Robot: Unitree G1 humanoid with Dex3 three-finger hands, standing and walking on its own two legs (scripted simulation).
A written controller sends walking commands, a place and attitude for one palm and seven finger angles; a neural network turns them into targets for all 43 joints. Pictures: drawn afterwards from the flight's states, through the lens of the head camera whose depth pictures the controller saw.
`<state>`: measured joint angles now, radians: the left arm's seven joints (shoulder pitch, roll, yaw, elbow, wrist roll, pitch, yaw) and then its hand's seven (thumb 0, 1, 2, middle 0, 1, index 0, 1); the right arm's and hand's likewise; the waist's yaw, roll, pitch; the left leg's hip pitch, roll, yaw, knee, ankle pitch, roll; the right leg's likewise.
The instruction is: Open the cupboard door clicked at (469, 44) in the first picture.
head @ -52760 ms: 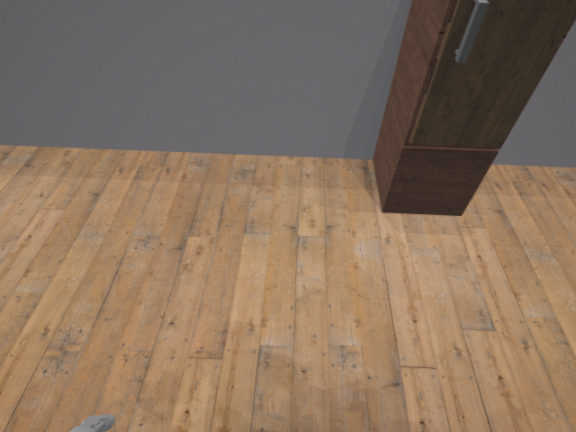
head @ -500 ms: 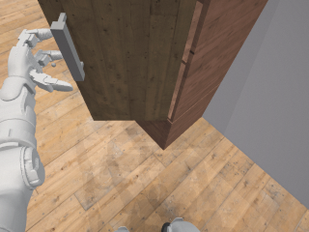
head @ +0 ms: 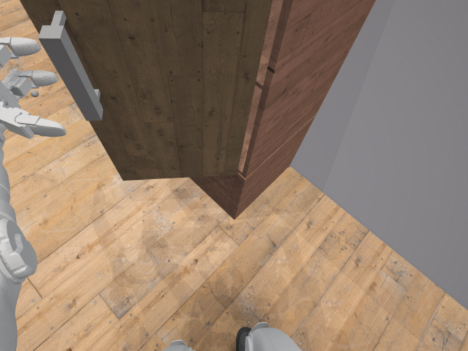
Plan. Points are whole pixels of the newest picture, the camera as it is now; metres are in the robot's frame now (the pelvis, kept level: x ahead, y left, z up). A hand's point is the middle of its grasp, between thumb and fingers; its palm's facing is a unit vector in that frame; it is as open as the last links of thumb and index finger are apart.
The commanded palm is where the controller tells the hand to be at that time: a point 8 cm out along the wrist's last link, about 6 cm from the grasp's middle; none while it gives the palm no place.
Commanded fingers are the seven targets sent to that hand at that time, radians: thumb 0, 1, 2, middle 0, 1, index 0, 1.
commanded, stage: move the hooked fingers beside the handle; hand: left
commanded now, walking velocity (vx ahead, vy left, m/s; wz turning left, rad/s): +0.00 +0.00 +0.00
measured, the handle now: (78, 70) +0.54 +0.21 +0.11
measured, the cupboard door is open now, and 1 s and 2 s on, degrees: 50 50 49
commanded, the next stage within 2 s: slide the fingers in behind the handle in 0.88 s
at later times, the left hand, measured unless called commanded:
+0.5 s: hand (23, 97) +0.49 +0.27 +0.12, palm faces -0.01 -1.00 +0.00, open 14.0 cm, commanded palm +0.47 +0.32 +0.11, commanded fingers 0.00 -0.50 0.30 -0.30 -1.20 -0.30 -1.20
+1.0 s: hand (26, 96) +0.49 +0.27 +0.11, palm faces +0.02 -1.00 -0.01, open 14.0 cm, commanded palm +0.47 +0.32 +0.11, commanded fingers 0.00 -0.50 0.30 -0.30 -1.20 -0.30 -1.20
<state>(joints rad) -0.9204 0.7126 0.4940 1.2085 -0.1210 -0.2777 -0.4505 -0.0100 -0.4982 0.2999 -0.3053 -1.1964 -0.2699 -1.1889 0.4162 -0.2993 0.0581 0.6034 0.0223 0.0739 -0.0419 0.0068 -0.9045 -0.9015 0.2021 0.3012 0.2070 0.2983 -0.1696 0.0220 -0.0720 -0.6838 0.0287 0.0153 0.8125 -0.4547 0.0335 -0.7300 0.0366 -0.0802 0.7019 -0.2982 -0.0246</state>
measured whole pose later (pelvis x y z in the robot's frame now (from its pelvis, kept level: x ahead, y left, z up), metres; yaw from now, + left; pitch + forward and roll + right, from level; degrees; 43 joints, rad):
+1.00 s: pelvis -0.01 +0.00 +0.00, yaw +0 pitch +19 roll -3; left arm -0.94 0.75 0.50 1.24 -0.11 -0.27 -0.47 -0.01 -0.50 0.30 -0.31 -1.20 -0.30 -1.20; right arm 0.43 -0.30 0.07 0.59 0.02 0.08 -0.04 0.01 -0.90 -0.90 0.20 0.30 0.21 0.30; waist -0.18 0.02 -0.07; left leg -0.71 0.03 0.01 0.84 -0.46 0.04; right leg -0.75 0.04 -0.08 0.72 -0.30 -0.02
